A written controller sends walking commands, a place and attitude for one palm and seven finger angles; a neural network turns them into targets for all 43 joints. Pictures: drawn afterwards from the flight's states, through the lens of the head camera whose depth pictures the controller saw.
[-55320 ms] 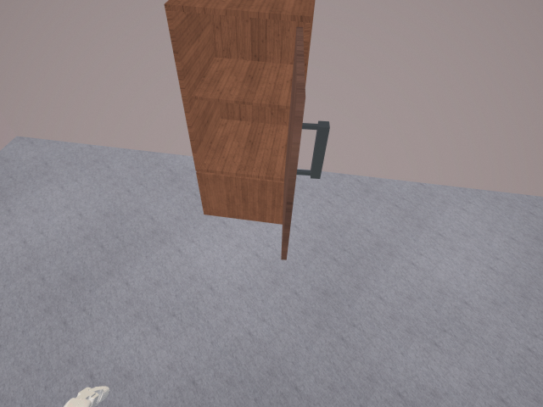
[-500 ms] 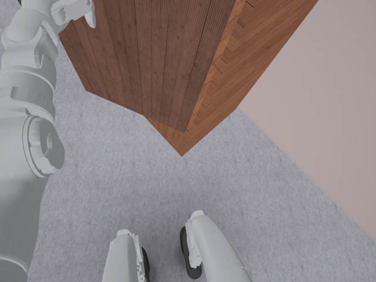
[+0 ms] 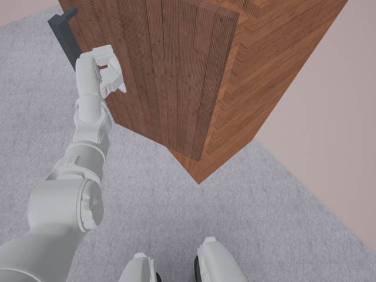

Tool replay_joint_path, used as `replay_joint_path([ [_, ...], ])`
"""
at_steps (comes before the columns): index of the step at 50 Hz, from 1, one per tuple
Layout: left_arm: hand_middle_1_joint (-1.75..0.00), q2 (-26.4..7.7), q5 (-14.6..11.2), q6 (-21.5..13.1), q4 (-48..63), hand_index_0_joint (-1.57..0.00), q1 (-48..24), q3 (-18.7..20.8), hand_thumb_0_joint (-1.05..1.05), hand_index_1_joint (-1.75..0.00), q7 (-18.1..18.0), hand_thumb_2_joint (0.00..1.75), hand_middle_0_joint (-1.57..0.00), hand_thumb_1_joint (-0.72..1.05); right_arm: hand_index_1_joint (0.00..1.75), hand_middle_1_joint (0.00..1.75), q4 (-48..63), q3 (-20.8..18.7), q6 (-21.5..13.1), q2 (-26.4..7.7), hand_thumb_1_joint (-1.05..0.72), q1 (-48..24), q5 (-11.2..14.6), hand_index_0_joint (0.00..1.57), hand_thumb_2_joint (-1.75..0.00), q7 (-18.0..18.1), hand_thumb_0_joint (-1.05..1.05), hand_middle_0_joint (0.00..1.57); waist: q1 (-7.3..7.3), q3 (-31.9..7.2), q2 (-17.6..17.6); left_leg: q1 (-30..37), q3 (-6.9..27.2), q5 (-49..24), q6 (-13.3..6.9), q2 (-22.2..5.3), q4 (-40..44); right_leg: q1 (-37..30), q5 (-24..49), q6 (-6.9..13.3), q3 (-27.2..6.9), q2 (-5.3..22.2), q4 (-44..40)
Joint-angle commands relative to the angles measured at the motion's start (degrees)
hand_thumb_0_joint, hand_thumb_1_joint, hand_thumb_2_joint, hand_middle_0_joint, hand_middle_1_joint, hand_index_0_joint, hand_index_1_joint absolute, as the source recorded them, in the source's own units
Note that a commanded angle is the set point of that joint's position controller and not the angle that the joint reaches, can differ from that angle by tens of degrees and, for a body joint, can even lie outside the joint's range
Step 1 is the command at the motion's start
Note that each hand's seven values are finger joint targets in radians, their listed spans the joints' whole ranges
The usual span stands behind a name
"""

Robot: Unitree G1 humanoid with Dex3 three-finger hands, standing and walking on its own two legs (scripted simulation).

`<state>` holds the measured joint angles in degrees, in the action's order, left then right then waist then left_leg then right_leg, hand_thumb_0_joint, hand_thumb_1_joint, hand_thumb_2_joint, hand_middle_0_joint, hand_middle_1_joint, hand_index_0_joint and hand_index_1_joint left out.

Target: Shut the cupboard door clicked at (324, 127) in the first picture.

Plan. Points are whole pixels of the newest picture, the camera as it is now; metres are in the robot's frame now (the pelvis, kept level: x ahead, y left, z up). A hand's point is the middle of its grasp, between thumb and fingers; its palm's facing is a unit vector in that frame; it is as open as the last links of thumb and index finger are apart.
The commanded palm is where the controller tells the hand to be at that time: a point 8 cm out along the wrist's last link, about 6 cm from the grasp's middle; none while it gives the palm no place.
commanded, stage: pull the fist back off the door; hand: left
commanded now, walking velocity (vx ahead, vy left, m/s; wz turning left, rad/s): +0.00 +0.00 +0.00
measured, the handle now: (79, 45) +0.65 +0.18 +0.05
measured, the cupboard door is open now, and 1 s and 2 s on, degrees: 24 24 24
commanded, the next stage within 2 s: draw the hand back to the body in 0.30 s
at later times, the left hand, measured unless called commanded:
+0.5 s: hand (127, 95) +0.48 +0.07 +0.07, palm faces +0.07 -1.00 -0.01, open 3.1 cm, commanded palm +0.43 +0.13 +0.08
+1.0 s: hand (59, 152) +0.33 +0.14 +0.15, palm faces +0.04 -0.99 -0.12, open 3.1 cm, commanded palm +0.30 +0.21 +0.16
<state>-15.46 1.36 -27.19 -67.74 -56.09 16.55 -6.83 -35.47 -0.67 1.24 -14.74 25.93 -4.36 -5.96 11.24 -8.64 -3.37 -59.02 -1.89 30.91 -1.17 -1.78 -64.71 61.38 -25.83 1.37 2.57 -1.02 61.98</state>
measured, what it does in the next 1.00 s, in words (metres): rises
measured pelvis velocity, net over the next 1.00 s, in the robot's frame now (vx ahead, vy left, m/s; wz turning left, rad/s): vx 0.00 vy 0.00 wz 0.01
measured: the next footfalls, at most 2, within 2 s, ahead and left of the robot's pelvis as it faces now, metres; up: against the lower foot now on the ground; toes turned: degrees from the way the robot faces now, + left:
none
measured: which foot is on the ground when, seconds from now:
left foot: down 0.00-1.00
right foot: down 0.00-1.00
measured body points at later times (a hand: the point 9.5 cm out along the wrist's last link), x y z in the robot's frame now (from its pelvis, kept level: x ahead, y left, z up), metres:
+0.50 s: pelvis -0.02 -0.01 +0.00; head +0.11 -0.02 +0.44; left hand +0.47 +0.12 +0.07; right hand +0.03 -0.26 -0.13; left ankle -0.01 +0.11 -0.65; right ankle +0.02 -0.11 -0.65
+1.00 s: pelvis +0.00 +0.00 +0.06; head +0.02 -0.02 +0.51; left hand +0.32 +0.20 +0.16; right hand +0.17 -0.25 -0.02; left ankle -0.01 +0.11 -0.65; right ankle +0.02 -0.11 -0.65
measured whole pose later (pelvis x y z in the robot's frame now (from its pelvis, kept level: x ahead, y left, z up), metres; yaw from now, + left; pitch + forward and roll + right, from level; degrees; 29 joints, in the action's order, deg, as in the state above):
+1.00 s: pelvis +0.00 +0.00 +0.06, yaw +1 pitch +5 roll +0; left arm -11.5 -6.7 -14.3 -18.0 -6.9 3.2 1.4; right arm -30.4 -0.7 1.4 -15.0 13.5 2.8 2.3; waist 1.1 -4.9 -2.0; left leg -24.6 -2.5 22.8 -0.8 -0.1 -42.0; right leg 27.8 -19.6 1.1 1.6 -0.2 42.0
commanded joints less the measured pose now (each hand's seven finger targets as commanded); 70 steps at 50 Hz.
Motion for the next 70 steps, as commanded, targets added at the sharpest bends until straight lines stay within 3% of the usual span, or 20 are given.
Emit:
replay_joint_path([
  [1, -1.5, -1.48, -2.02, -3.3, 10.99, -1.3, -16.59, -3.81, 0.0, -1.5, 1.63, 0.9, -1.3, 0.9, 0.3, 0.3, 2.83, -3.91, 0.12, -8.76, -0.9, 8.5, 1.23, 0.2, -0.9, 0.74, 0.0, 0.2, 0.88, -24.51, 4.04, 12.38, 1.83, -22.05, -0.15, 2.33, 6.4, -21.94, 24.55, -0.52, -1.81, -0.76, -7.61],
  [5, -1.5, 0.51, -3.7, -6.87, 20.52, -1.3, -23.42, -6.17, 0.0, -1.5, 0.72, 0.9, -1.3, 0.9, 0.3, 0.3, 2.48, -4.23, -0.29, -8.22, -0.9, 6.06, 1.35, 0.2, -0.9, 1.68, 0.0, 0.2, 0.92, -27.11, -0.4, 17.3, 2.57, -20.86, 0.09, 2.35, 6.47, -20.01, 22.19, -0.44, -1.87, -0.33, -7.49],
  [10, -1.5, -0.69, -1.3, -11.19, 23.48, -1.3, -24.05, -6.86, 0.0, -1.5, -2.14, 0.9, -1.3, 0.9, 0.3, 0.3, 0.99, -4.31, -1.15, -8.0, -0.9, 3.76, 0.87, 0.2, -0.9, 2.4, 0.0, 0.2, 0.56, -30.56, -2.98, 20.57, 3.3, -21.58, 0.28, 2.34, 5.75, -18.24, 21.55, -0.43, -1.71, 0.04, -5.69],
  [16, -1.5, -2.46, 0.67, -5.97, 10.19, -1.3, -18.04, -5.12, 0.0, -1.5, -3.53, 0.9, -1.3, 0.9, 0.3, 0.3, 1.38, -3.41, 0.21, -8.25, -0.9, 1.88, 1.32, 0.2, -0.9, 2.91, 0.0, 0.2, 0.65, -22.36, 3.53, 11.03, 2.12, -14.35, -0.18, 3.0, 7.47, -20.58, 17.56, -0.8, -2.33, 0.26, -7.79],
  [21, -1.5, -3.49, -2.86, -4.58, 10.32, -1.3, -19.13, -2.3, 0.0, -1.5, -2.34, 0.9, -1.3, 0.9, 0.3, 0.3, 2.94, -2.88, -0.01, -8.29, -0.9, 1.2, 1.56, 0.2, -0.9, 3.56, 0.0, 0.2, 0.1, -24.98, 6.98, 8.91, 1.77, -14.34, -0.5, 3.29, 7.43, -24.5, 18.77, -0.9, -3.2, 0.33, -8.15],
  [24, -1.5, -5.98, -3.99, -8.11, 22.53, -1.3, -12.14, -0.19, 0.0, -1.5, -0.51, 0.9, -1.3, 0.9, 0.3, 0.3, 5.83, -3.29, -0.54, -8.0, -0.9, 0.65, 1.77, 0.2, -0.9, 3.47, 0.0, 0.2, -5.11, -35.34, 2.11, 16.42, 1.09, -21.94, -0.03, 3.33, 8.58, -31.06, 26.56, -0.21, -3.45, 0.22, -6.84],
  [26, -1.5, -6.09, -4.01, -8.4, 28.3, -1.3, -5.72, -1.22, 0.0, -1.5, 0.94, 0.9, -1.3, 0.9, 0.3, 0.3, 6.53, -3.4, -0.5, -7.59, -0.9, 0.33, 2.32, 0.2, -0.9, 3.37, 0.0, 0.2, -6.4, -36.89, 1.56, 19.27, 0.67, -25.25, 0.11, 2.99, 9.64, -33.89, 30.25, -0.24, -3.39, 0.17, -7.56],
  [29, -1.5, -4.07, -4.39, -4.75, 32.12, -1.3, 3.85, -4.15, 0.0, -1.5, 3.08, 0.9, -1.3, 0.9, 0.3, 0.3, 7.97, -3.37, -0.01, -7.39, -0.9, 0.31, 3.63, 0.2, -0.9, 3.74, 0.0, 0.2, -6.5, -29.55, 5.72, 18.35, -0.29, -22.5, -0.45, 2.94, 13.37, -37.99, 29.31, -0.57, -3.46, -0.11, -11.85],
  [32, -1.5, -3.05, -7.47, -0.02, 39.05, -1.3, 9.35, -5.36, 0.0, -1.5, 4.76, 0.9, -1.3, 0.9, 0.3, 0.3, 9.44, -3.33, 0.36, -7.49, -0.9, -1.57, 5.27, 0.2, -0.9, 4.87, 0.0, 0.2, -6.55, -22.41, 9.27, 20.36, -0.8, -18.81, -0.82, 2.95, 17.69, -40.08, 25.3, -1.05, -3.5, -0.11, -17.47],
  [35, -1.5, -1.13, -10.35, 1.8, 46.03, -1.3, 10.87, -7.41, 0.0, -1.5, 5.92, 0.9, -1.3, 0.9, 0.3, 0.3, 9.74, -2.77, -0.83, -6.93, -0.9, -4.35, 6.26, 0.2, -0.9, 6.31, 0.0, 0.2, -6.4, -17.11, 7.9, 24.45, -0.8, -16.32, -0.91, 2.86, 20.57, -39.58, 20.13, -1.21, -3.37, 0.04, -21.36],
  [37, -1.5, -0.63, -10.67, 1.77, 48.78, -1.3, 12.13, -8.82, 0.0, -1.5, 6.72, 0.9, -1.3, 0.9, 0.3, 0.3, 9.42, -2.39, -1.76, -6.76, -0.9, -5.81, 6.36, 0.2, -0.9, 6.94, 0.0, 0.2, -6.18, -13.78, 7.35, 26.42, -0.34, -14.96, -1.0, 2.68, 21.96, -38.39, 17.52, -1.21, -3.04, 0.16, -22.72],
  [39, -1.5, -0.65, -10.03, 1.66, 51.05, -1.3, 15.34, -10.22, 0.0, -1.5, 7.47, 0.9, -1.3, 0.9, 0.3, 0.3, 9.47, -2.17, -2.62, -6.62, -0.9, -7.03, 6.61, 0.2, -0.9, 7.29, 0.0, 0.2, -6.73, -11.24, 3.25, 29.21, 0.0, -14.86, -0.93, 2.52, 23.29, -37.34, 16.54, -0.68, -2.54, 0.17, -23.24],
  [42, -1.47, -0.98, -9.85, 3.1, 52.83, -1.27, 23.64, -10.39, 0.0, -1.47, 9.0, 0.9, -1.27, 0.9, 0.3, 0.3, 10.02, -1.78, -3.47, -6.41, -0.9, -9.22, 6.84, 0.2, -0.9, 7.08, 0.0, 0.2, -8.63, -10.28, 0.45, 32.01, 0.68, -16.4, -0.46, 2.33, 25.24, -38.11, 17.69, -0.06, -1.53, 0.34, -23.07],
  [46, -1.35, -3.68, -12.19, 7.74, 57.96, -1.16, 33.38, -7.14, 0.0, -1.35, 10.71, 0.9, -1.16, 0.9, 0.3, 0.3, 12.54, -1.24, -3.82, -6.37, -0.9, -12.78, 7.59, 0.2, -0.9, 7.31, 0.0, 0.2, -11.17, -9.51, 2.77, 33.21, 0.5, -17.45, -0.39, 2.52, 27.92, -43.2, 18.58, -0.07, -1.4, 0.81, -24.84],
  [47, -1.32, -6.84, -7.4, 9.23, 64.25, -1.13, 33.77, -10.14, 0.0, -1.32, 7.77, 0.9, -1.13, 0.9, 0.3, 0.3, 13.34, -1.76, -2.01, -4.71, -0.9, -15.22, 7.62, 0.2, -0.9, 8.44, 0.0, 0.2, -11.04, -11.21, 6.69, 35.9, 0.01, -18.41, -0.4, 2.4, 30.58, -47.88, 17.47, -0.39, -4.05, 2.16, -27.79],
  [51, -1.2, -7.89, -6.72, 14.15, 72.0, -1.02, 38.85, -8.46, 0.0, -1.2, 4.07, 0.9, -1.02, 0.9, 0.3, 0.3, 13.98, -0.7, -1.09, -4.33, -0.9, -18.45, 7.47, 0.2, -0.9, 10.61, 0.0, 0.2, -11.22, -4.41, 5.31, 39.55, 0.46, -19.48, -0.81, 1.95, 34.27, -49.76, 17.92, -0.44, -3.28, 2.37, -31.74],
  [60, -0.93, -6.44, -5.3, 19.74, 85.63, -0.78, 52.78, -8.85, 0.0, -0.93, 1.93, 0.9, -0.78, 0.9, 0.3, 0.3, 12.91, 1.14, -3.82, -3.59, -0.9, -20.01, 6.34, 0.2, -0.9, 11.06, 0.0, 0.2, -11.91, -0.06, -1.29, 50.7, 2.46, -30.17, 0.18, 0.64, 40.97, -54.29, 23.85, 0.18, -0.37, 1.6, -36.69],
  [63, -0.84, -6.93, -5.09, 20.54, 89.51, -0.69, 58.14, -7.37, 0.0, -0.84, 1.59, 0.9, -0.69, 0.9, 0.3, 0.3, 12.57, 1.23, -4.61, -3.58, -0.9, -20.29, 5.74, 0.2, -0.9, 10.6, 0.0, 0.2, -12.37, 0.85, -0.35, 51.89, 2.91, -34.07, 0.67, 0.2, 42.28, -55.86, 25.59, 0.02, 0.16, 1.46, -37.64],
  [68, -0.69, -10.88, -5.22, 21.15, 93.4, -0.56, 64.12, -0.53, 0.0, -0.69, 1.1, 0.9, -0.56, 0.9, 0.3, 0.3, 12.09, 1.01, -5.03, -3.53, -0.9, -21.08, 5.15, 0.2, -0.9, 10.43, 0.0, 0.2, -13.47, 1.82, 3.22, 51.48, 2.68, -33.65, 0.7, 0.44, 43.53, -58.43, 26.02, -0.17, 0.3, 1.49, -38.91],
  [70, -0.63, -12.3, -5.36, 21.07, 95.39, -0.5, 66.18, 1.77, 0.0, -0.63, 0.98, 0.9, -0.5, 0.9, 0.3, 0.3, 11.93, 1.11, -5.25, -3.31, -0.9, -21.53, 5.09, 0.2, -0.9, 10.39, 0.0, 0.2, -13.89, 2.27, 1.13, 51.18, 2.67, -33.16, 0.81, 0.66, 43.89, -59.21, 25.55, -0.09, 0.17, 1.7, -39.23],
])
